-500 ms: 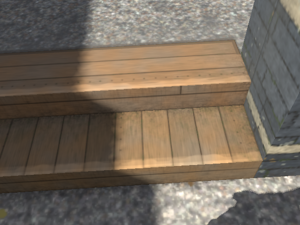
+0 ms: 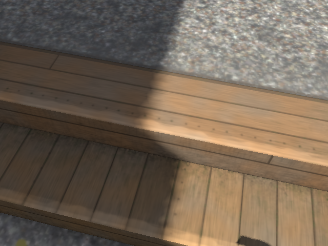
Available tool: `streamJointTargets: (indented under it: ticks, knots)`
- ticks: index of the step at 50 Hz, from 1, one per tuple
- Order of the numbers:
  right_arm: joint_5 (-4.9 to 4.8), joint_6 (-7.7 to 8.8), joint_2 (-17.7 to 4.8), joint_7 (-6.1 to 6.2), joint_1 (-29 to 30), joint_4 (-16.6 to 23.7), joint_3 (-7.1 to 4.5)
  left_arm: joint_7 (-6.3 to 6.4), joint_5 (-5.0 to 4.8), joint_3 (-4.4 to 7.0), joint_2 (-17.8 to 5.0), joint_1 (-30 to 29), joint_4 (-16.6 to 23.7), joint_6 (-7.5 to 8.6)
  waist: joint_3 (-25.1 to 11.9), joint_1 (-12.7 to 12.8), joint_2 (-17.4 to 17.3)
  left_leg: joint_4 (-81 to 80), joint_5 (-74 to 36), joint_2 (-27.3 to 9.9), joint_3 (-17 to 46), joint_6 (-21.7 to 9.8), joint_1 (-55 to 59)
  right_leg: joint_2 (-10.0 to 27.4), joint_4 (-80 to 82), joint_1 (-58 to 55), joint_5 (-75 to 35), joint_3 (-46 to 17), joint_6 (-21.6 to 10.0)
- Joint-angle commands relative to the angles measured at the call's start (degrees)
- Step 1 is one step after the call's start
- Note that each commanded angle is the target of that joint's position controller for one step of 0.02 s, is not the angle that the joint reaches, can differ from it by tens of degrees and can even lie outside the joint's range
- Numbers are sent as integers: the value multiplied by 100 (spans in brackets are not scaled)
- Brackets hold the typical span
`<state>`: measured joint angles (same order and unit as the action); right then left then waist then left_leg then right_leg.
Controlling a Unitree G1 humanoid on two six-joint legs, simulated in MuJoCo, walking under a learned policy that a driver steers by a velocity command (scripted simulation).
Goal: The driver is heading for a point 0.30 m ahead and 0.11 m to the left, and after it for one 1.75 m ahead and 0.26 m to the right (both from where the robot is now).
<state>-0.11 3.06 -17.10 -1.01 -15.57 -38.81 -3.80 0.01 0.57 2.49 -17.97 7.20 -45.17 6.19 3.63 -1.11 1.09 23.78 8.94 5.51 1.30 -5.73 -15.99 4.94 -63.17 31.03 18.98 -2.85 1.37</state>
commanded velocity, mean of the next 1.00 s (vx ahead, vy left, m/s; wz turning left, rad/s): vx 0.50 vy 0.00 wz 0.18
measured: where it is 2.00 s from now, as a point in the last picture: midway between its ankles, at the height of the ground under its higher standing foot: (139, 71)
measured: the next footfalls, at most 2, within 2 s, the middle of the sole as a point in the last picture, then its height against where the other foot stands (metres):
right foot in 0.28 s outside the picture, level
left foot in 0.78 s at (96, 200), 0.16 m higher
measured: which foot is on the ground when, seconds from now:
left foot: down 0.00-0.30, up 0.32-0.76, down 0.78-1.00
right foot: up 0.00-0.26, down 0.28-0.82, up 0.84-1.00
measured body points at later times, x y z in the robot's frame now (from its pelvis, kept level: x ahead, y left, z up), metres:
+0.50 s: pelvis +0.25 -0.03 +0.00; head +0.27 -0.04 +0.45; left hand +0.21 +0.25 -0.11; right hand +0.49 -0.22 -0.09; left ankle +0.21 +0.09 -0.55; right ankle +0.24 -0.15 -0.74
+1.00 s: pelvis +0.50 +0.13 +0.13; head +0.49 +0.15 +0.58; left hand +0.59 +0.42 +0.02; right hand +0.62 -0.11 +0.01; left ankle +0.53 +0.24 -0.58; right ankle +0.46 -0.01 -0.38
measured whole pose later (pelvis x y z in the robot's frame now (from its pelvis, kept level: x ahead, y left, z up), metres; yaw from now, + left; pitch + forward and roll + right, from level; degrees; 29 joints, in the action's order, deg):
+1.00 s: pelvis +0.50 +0.13 +0.13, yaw +8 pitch +0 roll +1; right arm 1.2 3.8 -13.2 -1.6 -16.4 -47.5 -2.5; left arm -0.4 -2.8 3.8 -16.0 12.0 -43.6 1.5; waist -1.0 0.6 2.5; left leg 45.6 20.0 -5.4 -13.0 -2.5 -24.2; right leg 1.4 -103.2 41.1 9.9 -3.1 -6.4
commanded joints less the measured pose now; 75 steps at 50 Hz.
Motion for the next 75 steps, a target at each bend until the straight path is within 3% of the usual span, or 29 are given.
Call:
streamJointTargets:
  ticks: [1,10,13,14,15,16,18,21,28,34,37,39,40,41,42,43,45,49,52,57,62,64,66,69,70,71,72,73,75]
  knots:
    - [-45,131,-946,122,352,525,-250,35,111,114,-452,188,354,-52,-656,284,-259,-1032,-2502,-1397,1339,-1107,331,0,701,179,-572,35,274]
    - [-92,-155,-696,289,-289,295,-167,-46,-4,10,-430,-1037,880,-65,-417,-246,-637,-352,-1072,-1449,2220,-648,1420,-492,2310,538,-595,92,211]
    - [-101,-295,-812,354,173,361,-149,-68,76,128,-473,-171,759,57,-968,388,-1070,1001,-3666,-1004,1999,-178,1493,-854,4032,-1292,-1341,448,-48]
    - [-105,-255,-705,335,437,518,-113,-72,155,237,-691,675,602,79,-1484,773,-992,2039,-3681,-641,1745,100,825,-420,4327,-2789,-2207,84,-315]
    - [51,-166,-166,307,471,699,47,-21,166,328,-1138,1469,468,49,-1911,863,145,3760,-45,-158,1312,414,-792,987,4023,-4586,-4508,-1234,-673]
    - [-67,-35,-111,268,-561,735,78,-33,159,403,-1334,1608,351,-22,-2123,308,1315,5006,2754,334,1249,670,-2303,2384,3954,-5233,-4990,-3223,-1762]
    - [-234,-143,-731,224,-60,643,-76,30,75,263,-546,1090,561,-214,-941,521,370,6706,2210,-424,780,941,-3545,2013,4317,-4269,-1727,-2428,-1750]
    - [-157,-272,-250,149,475,959,15,146,76,96,-173,844,460,-330,136,294,613,7359,1628,-716,447,1023,-3859,1182,4971,-2719,-422,-1065,-1241]
    - [33,-179,523,111,870,1267,357,288,-17,143,-252,1750,-148,-319,-75,250,444,8008,1148,-570,228,1078,-5199,1276,5138,-3088,-2365,-431,-1547]
    - [-10,204,1146,-177,3295,2547,875,560,-145,139,-168,3088,-806,-606,321,840,286,7485,2070,-1487,-502,1039,-7487,1279,5483,-4599,-2088,-718,-1109]
    - [-114,276,960,-316,2978,2588,787,447,-212,147,-602,2711,-709,-613,-465,263,899,4786,1291,-762,-1495,549,-1617,1054,6676,-1534,-4612,-275,-1209]
    - [-272,149,-220,-6,439,2005,138,159,-39,212,-1266,2309,-775,-338,-2208,-1420,2066,4166,1037,-263,-814,-22,541,985,4376,-2794,-10237,174,-859]
    - [-81,57,-715,103,-559,1632,-79,198,-211,319,-1289,2062,-606,-216,-2693,-1783,1678,3328,953,-723,794,-181,1894,808,2721,-1941,-9293,-313,-543]
    - [214,79,-1478,147,-1096,1121,-278,85,-201,108,-316,2549,-442,-63,-3925,-1222,-1788,1302,973,-2745,4386,-870,3358,-149,333,-577,-3510,-683,-432]
    - [339,13,-999,188,-1187,933,-71,-153,-139,227,-362,2533,-855,-1,-4304,-1071,-1855,-134,1648,-2876,5476,-954,2812,-821,-2233,-569,-795,-1113,-338]
    - [205,45,-623,99,-573,791,57,-210,-368,306,38,2229,-665,-70,-3150,-665,-1320,-416,2275,-3197,4939,-742,1637,-799,-3814,212,-480,-1234,-267]
    - [-22,86,216,-17,-49,72,220,-75,-303,117,568,1030,14,-329,-711,-225,-523,-4,2609,-2756,2715,-351,-296,-272,-4518,1286,-349,-408,-566]
    - [157,224,1011,-119,264,-732,345,-88,-378,-182,1044,1082,448,-519,-150,538,-598,-394,1138,-2299,441,88,-803,-116,-4469,1713,-980,-480,-922]
    - [200,246,738,-16,290,-841,321,-21,-210,-128,586,947,542,-661,-29,565,-343,-963,197,-2180,-587,59,-540,-206,-3675,2101,-1535,-335,-714]
    - [245,28,535,101,-806,-1308,440,-45,-221,-351,999,250,959,-834,358,271,-368,-745,383,-2594,-577,10,841,-533,-6907,4930,-612,-226,-659]
    - [317,-83,361,416,-1220,-1275,444,-149,-155,-492,834,-1323,1782,-731,504,-120,-471,-1379,797,-2327,-1362,61,778,-224,-4828,4913,-1095,720,-375]
    - [186,-89,-184,595,-1289,-1357,277,-257,-180,-614,951,-1522,2026,-713,314,-51,-738,-2192,89,-2448,-1705,-34,1111,184,-3283,4106,-469,1075,-468]
    - [69,-101,-454,547,-933,-1286,215,-360,-221,-569,1058,-1423,1902,-679,81,172,-747,-1920,-3499,-2385,-2208,-144,1022,-66,-1855,2102,68,1628,-862]
    - [-78,-163,-1151,426,-658,-1075,64,-387,-237,-110,227,-21,1495,-602,-951,1019,-1666,392,-9921,-2686,-2002,-397,2187,-1193,-425,310,1092,1969,-1450]
    - [-109,-109,-1095,424,-594,-838,62,-392,-225,180,-400,904,1232,-608,-1517,1383,-1701,1885,-9253,-2403,-1774,-256,1648,-1363,588,-1259,544,969,-1642]
    - [-66,62,-331,327,-630,-439,206,-295,-153,463,-1180,1310,1037,-693,-1836,995,279,4245,-4197,-1265,-1406,353,-952,-173,2483,-2950,2179,-2537,-2432]
    - [52,364,-272,65,-58,-284,202,-153,-56,470,-1204,1302,1027,-682,-2640,854,868,5987,68,-156,324,373,-1726,558,4727,-3356,3898,-5689,-2473]
    - [-147,443,-188,-85,126,-151,71,-117,70,260,-692,1349,828,-544,-2171,559,399,7057,168,-307,978,264,-2247,894,5193,-2915,3332,-5656,-1868]
    - [-96,425,311,-98,671,66,197,-268,37,-58,450,1277,422,-375,-487,144,-377,7808,47,-573,695,-12,-2816,461,4313,-899,2325,-4087,-1552]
